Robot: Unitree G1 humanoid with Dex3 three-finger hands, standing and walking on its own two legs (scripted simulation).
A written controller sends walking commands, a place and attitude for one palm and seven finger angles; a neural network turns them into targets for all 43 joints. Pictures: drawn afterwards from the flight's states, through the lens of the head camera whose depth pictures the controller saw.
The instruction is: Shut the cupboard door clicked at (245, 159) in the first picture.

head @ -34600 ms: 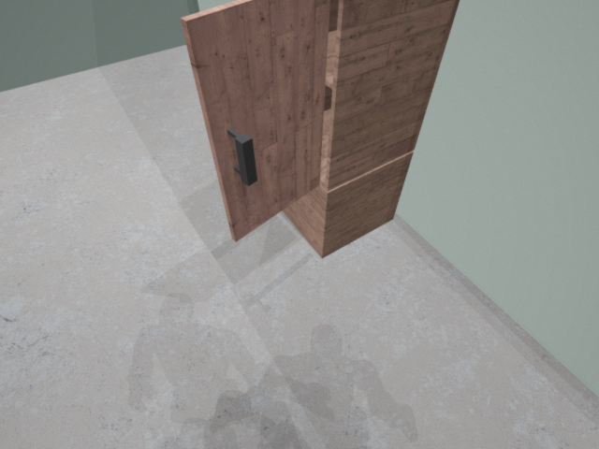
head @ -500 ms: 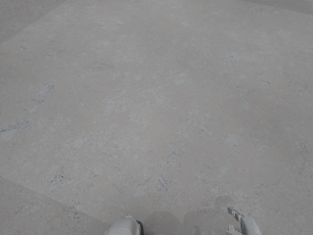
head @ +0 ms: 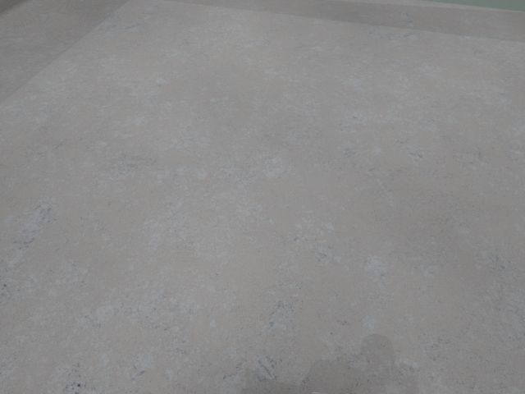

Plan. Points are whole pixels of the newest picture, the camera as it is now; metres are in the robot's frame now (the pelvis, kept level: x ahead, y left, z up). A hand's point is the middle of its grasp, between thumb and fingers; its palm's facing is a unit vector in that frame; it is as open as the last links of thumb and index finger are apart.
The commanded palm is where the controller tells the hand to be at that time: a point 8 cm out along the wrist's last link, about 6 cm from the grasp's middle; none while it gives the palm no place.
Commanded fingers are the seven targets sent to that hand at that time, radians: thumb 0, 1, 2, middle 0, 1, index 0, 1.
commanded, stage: turn to face it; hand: left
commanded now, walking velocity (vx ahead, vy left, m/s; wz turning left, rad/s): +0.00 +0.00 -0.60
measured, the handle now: out of the picture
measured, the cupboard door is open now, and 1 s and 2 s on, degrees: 74 74 74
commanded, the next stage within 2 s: none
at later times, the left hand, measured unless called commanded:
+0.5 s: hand (141, 375) +0.18 +0.23 -0.18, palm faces -0.18 -0.96 -0.21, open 7.4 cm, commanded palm none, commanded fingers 0.00 0.90 0.90 -0.20 -0.30 -0.20 -0.30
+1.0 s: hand (215, 329) +0.25 +0.10 -0.14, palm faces -0.53 -0.81 -0.26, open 7.4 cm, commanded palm none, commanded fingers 0.00 0.90 0.90 -0.20 -0.30 -0.20 -0.30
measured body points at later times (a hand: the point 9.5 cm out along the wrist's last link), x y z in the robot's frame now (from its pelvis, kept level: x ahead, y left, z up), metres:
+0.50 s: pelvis +0.06 +0.03 +0.00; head +0.11 +0.05 +0.45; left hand +0.18 +0.28 -0.16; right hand +0.11 -0.23 -0.12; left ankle +0.10 +0.14 -0.73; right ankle -0.01 -0.09 -0.68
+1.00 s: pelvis +0.06 -0.01 +0.00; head +0.08 -0.06 +0.45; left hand +0.28 +0.14 -0.12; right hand -0.04 -0.27 -0.15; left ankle +0.11 +0.13 -0.65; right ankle +0.00 -0.09 -0.73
